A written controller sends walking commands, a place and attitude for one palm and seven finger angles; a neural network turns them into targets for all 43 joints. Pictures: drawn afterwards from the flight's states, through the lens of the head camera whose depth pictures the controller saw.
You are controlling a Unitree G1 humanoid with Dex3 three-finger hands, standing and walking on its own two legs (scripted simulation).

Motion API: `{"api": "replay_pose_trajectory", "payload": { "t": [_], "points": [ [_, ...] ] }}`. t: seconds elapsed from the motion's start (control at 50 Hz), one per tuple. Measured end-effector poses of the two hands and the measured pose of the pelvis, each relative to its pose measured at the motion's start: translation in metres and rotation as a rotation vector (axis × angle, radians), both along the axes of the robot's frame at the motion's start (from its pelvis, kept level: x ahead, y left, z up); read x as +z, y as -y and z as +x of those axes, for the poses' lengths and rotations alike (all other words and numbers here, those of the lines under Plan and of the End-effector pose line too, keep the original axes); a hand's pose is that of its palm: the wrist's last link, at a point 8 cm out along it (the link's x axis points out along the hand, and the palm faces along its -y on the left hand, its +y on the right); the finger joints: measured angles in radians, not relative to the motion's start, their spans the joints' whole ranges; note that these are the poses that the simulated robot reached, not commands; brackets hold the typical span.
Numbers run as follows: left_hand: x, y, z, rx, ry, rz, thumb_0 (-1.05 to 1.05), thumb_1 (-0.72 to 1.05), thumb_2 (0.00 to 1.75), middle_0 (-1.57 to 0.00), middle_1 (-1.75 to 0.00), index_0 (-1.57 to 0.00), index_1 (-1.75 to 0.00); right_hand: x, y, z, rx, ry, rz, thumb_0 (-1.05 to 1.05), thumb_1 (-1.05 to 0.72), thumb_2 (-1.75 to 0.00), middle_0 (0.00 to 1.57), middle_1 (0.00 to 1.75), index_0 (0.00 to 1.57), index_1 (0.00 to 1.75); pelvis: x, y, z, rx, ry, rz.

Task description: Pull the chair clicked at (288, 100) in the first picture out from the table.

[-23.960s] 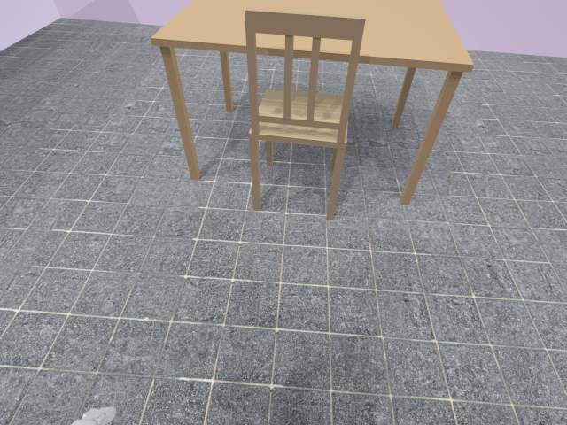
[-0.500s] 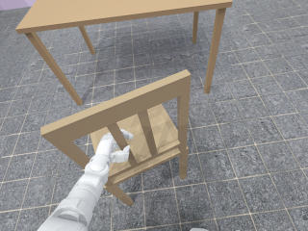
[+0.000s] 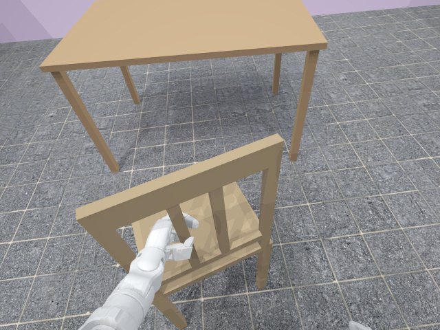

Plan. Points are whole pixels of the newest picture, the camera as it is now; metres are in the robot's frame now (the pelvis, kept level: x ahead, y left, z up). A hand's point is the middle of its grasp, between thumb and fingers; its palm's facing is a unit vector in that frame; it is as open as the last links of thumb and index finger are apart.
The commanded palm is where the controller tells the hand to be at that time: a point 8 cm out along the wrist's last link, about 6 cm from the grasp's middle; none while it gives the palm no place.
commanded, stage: stop walking, hand still on the chair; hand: left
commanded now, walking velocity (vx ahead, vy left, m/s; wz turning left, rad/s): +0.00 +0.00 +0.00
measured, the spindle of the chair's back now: (185, 237) +0.33 +0.11 -0.09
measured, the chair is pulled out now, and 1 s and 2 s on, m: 0.64 0.64 0.64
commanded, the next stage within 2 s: open the thumb and straighten the fingers in 0.28 s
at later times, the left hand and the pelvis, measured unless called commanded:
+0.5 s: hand (185, 246) +0.30 +0.10 -0.05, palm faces -0.16 -0.97 -0.20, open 5.9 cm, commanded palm +0.27 +0.15 -0.03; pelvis +0.00 +0.00 +0.00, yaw +1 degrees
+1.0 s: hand (178, 252) +0.28 +0.11 -0.05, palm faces -0.14 -0.97 -0.20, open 16.0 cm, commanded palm +0.27 +0.16 -0.03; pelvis -0.02 +0.00 -0.02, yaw +1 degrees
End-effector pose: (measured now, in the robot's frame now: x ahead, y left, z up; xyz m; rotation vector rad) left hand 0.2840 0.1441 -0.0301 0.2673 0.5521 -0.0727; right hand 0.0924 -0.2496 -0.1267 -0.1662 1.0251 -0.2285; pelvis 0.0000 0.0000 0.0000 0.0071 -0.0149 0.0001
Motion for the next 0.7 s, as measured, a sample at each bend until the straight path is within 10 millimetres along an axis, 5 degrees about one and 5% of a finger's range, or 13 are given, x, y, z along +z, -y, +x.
{"api": "replay_pose_trajectory", "payload": {
  "t": [0.24,0.48,0.58,0.7],
  "points": [
    [-0.001,-0.002,0.001,-0.028,0.013,-0.010,0.11,0.62,0.84,-0.12,-1.21,-0.51,-1.40,0.004,-0.031,0.029,0.039,0.055,0.037,0.01,-0.91,-0.90,0.20,0.30,0.20,0.30,-0.001,-0.010,0.005,-0.003,-0.004,0.002],
    [-0.002,-0.004,0.001,-0.029,0.029,-0.027,0.11,0.62,0.81,-0.12,-1.23,-0.49,-1.38,0.011,-0.013,0.020,0.034,0.046,0.038,0.01,-0.91,-0.90,0.20,0.30,0.20,0.30,-0.003,-0.005,0.003,0.014,-0.064,0.003],
    [0.002,-0.010,0.003,-0.022,0.077,-0.051,0.07,0.42,0.69,-0.22,-1.28,-0.50,-1.40,0.015,0.002,0.011,0.042,0.064,0.020,0.01,-0.91,-0.90,0.20,0.30,0.20,0.30,-0.007,-0.003,-0.004,0.017,-0.104,-0.002],
    [0.004,-0.013,0.006,-0.044,0.074,-0.031,0.03,-0.05,0.45,-0.28,-1.24,-0.48,-1.36,0.010,0.008,0.002,0.032,0.079,0.021,0.01,-0.91,-0.90,0.20,0.30,0.20,0.30,-0.014,-0.005,-0.011,0.014,-0.133,-0.001]
  ]
}}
